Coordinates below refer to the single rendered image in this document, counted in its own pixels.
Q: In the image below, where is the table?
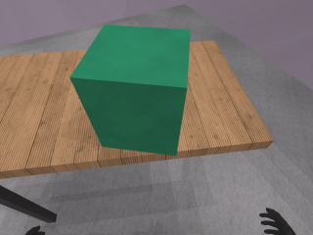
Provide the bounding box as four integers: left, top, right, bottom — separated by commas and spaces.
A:
0, 40, 274, 223

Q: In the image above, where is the robot right hand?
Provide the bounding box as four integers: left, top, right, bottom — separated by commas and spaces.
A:
259, 208, 296, 235

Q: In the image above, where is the carton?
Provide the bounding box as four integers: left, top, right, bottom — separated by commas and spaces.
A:
69, 24, 191, 156

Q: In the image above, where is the robot left hand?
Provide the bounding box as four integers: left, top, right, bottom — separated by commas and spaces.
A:
25, 225, 45, 235

